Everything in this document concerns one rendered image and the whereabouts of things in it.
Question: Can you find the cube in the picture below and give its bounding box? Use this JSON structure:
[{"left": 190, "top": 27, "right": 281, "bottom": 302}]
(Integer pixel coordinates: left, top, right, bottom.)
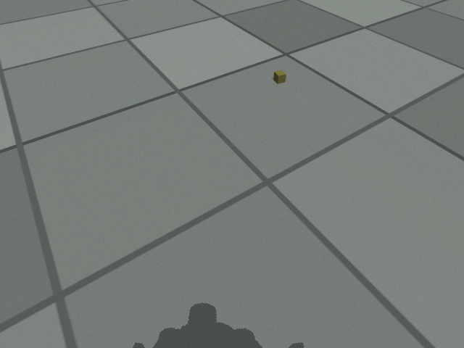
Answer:
[{"left": 273, "top": 70, "right": 286, "bottom": 84}]

